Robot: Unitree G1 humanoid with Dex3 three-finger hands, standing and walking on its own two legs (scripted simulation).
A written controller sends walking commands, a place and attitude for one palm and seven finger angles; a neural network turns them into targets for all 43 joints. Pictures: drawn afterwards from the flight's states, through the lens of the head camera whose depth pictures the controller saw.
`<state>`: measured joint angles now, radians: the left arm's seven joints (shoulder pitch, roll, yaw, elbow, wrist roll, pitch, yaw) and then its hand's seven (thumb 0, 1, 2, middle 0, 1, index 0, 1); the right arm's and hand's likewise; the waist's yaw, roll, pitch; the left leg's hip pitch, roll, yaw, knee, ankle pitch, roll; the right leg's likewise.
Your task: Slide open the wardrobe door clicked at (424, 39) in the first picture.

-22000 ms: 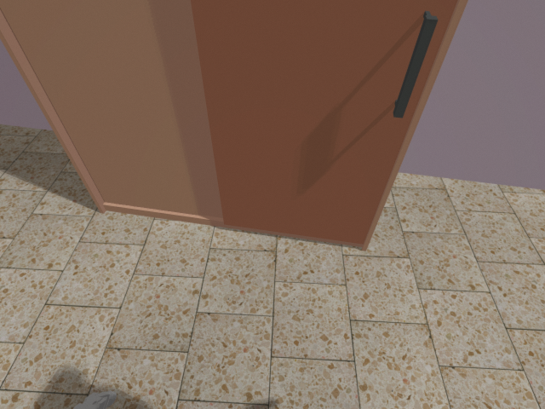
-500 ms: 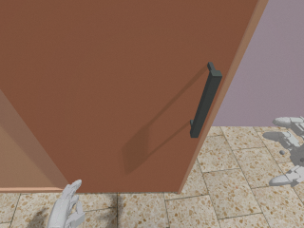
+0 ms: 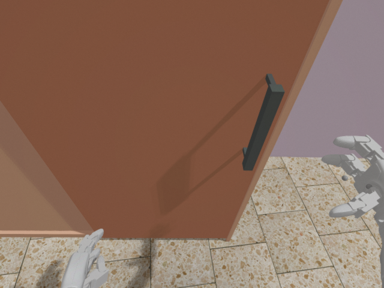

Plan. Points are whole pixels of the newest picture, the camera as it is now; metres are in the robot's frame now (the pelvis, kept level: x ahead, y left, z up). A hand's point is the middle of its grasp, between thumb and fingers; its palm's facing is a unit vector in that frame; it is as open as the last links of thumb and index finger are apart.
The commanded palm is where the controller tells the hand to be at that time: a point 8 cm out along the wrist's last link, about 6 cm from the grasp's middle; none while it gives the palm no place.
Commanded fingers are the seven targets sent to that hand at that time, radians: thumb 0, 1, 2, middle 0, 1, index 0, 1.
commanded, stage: move the hooked fingers beside the handle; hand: right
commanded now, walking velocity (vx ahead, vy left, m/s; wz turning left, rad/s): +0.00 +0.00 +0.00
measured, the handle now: (257, 127) +0.45 -0.12 +0.10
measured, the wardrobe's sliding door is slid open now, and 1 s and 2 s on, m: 0.00 0.00 0.00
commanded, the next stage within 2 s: none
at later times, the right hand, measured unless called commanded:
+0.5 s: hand (323, 161) +0.35 -0.24 +0.12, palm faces -0.03 +1.00 -0.03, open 14.0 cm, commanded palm +0.32 -0.28 +0.12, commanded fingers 0.00 0.50 -0.30 0.30 1.20 0.30 1.20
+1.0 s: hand (303, 151) +0.37 -0.20 +0.12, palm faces -0.05 +1.00 -0.02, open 14.0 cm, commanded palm +0.35 -0.25 +0.12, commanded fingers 0.00 0.50 -0.30 0.30 1.20 0.30 1.20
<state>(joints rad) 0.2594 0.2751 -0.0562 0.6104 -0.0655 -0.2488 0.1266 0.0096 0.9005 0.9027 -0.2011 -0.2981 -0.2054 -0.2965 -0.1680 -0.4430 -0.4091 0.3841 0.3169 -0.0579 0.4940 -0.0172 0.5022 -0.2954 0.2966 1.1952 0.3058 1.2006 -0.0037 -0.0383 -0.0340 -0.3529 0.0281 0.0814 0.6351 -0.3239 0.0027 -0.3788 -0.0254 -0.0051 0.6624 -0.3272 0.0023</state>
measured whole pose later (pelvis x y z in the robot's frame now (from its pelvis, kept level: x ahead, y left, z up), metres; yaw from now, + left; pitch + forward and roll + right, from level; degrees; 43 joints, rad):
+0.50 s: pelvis +0.01 +0.00 +0.00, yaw +1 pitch +4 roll +1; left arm 0.28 0.26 -0.05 0.61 -0.06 -0.21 0.11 0.01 0.90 0.90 -0.20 -0.30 -0.20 -0.30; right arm -0.23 -0.39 -0.36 0.40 0.28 -0.06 0.40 -0.02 0.50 -0.30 0.30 1.19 0.31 1.20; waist 0.01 -0.03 -0.05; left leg -0.37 0.03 0.07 0.63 -0.33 0.00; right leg -0.39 -0.02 -0.02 0.65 -0.34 0.00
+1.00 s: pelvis +0.01 +0.00 +0.00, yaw +1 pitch +5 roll +0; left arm 0.28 0.26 -0.04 0.62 -0.06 -0.14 0.10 0.01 0.90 0.90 -0.20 -0.30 -0.20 -0.30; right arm -0.32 -0.35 -0.28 0.47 0.25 -0.08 0.33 -0.02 0.50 -0.30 0.30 1.20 0.30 1.20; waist 0.02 -0.03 -0.05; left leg -0.38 0.03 0.07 0.64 -0.34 0.00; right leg -0.40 -0.02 -0.02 0.66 -0.34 0.00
